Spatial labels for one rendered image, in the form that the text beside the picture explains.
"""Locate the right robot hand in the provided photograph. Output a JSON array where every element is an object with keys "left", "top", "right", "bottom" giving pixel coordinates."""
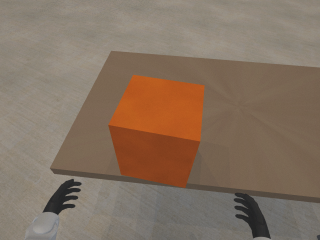
[{"left": 234, "top": 193, "right": 271, "bottom": 239}]

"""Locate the robot left forearm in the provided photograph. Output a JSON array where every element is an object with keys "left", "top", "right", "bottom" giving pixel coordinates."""
[{"left": 24, "top": 212, "right": 60, "bottom": 240}]

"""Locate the table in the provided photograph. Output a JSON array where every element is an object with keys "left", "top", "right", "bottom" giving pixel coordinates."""
[{"left": 50, "top": 51, "right": 320, "bottom": 240}]

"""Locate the left robot hand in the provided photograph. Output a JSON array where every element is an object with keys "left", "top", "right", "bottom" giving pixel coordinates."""
[{"left": 43, "top": 179, "right": 82, "bottom": 215}]

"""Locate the carton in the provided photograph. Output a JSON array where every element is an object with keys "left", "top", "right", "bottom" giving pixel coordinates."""
[{"left": 108, "top": 75, "right": 205, "bottom": 188}]

